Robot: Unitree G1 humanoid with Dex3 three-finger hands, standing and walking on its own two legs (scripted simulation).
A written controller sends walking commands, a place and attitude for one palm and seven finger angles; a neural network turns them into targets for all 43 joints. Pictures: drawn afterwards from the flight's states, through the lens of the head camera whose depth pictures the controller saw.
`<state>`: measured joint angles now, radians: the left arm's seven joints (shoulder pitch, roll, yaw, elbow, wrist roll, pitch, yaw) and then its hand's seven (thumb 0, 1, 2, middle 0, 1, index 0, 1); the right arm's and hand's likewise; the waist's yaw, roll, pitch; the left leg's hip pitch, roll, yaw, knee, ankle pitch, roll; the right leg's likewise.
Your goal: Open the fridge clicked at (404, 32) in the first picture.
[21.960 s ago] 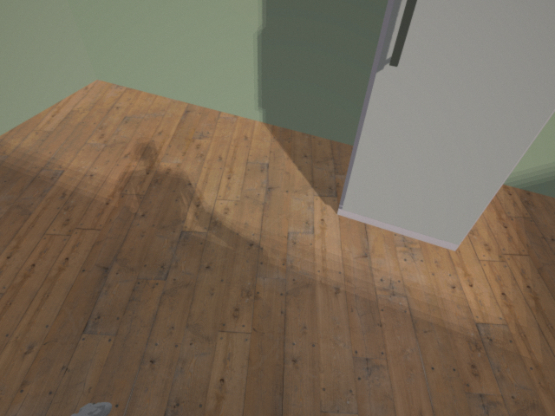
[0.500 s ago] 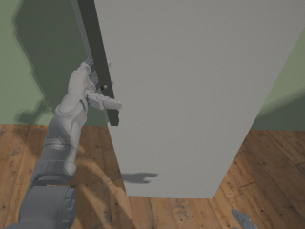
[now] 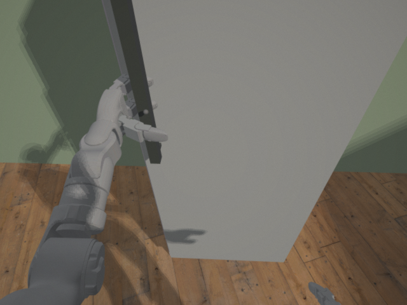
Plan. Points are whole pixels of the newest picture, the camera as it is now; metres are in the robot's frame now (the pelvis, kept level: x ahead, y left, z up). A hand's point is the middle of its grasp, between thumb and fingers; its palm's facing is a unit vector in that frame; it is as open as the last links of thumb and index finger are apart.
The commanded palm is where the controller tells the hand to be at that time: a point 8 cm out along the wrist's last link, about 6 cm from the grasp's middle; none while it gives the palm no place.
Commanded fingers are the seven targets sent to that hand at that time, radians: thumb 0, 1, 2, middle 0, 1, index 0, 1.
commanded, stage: slide the fingers in behind the handle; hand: left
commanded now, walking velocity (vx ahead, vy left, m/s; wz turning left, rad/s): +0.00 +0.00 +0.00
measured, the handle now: (139, 65) +0.46 +0.15 +0.27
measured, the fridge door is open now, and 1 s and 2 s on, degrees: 0 0 0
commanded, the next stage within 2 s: grip the handle and tug to test in 0.08 s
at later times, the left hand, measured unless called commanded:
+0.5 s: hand (147, 112) +0.41 +0.14 +0.20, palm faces +0.01 -1.00 +0.01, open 11.5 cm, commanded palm +0.38 +0.19 +0.20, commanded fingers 0.00 0.29 0.64 -0.38 -1.31 -0.38 -1.31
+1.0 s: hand (152, 112) +0.41 +0.13 +0.20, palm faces +0.01 -1.00 +0.01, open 5.6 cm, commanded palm +0.39 +0.19 +0.20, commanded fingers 0.00 0.90 0.90 -0.45 -1.40 -0.45 -1.40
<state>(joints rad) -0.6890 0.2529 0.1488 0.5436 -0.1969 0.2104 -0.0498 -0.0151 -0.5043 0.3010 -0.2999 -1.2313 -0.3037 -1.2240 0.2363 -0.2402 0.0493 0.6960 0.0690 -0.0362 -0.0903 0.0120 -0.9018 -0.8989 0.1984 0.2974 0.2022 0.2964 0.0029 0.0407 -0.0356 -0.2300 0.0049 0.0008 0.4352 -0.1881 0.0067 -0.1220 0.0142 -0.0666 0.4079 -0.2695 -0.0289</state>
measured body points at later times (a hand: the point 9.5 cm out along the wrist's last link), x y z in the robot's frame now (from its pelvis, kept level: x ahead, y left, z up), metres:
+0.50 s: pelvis +0.01 +0.00 +0.00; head -0.01 -0.01 +0.45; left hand +0.40 +0.19 +0.20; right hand +0.14 -0.24 -0.10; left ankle +0.03 +0.12 -0.74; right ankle -0.03 -0.10 -0.74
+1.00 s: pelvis +0.01 +0.00 +0.00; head -0.01 -0.02 +0.45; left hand +0.41 +0.18 +0.20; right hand +0.16 -0.25 -0.10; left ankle +0.03 +0.12 -0.74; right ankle -0.03 -0.10 -0.74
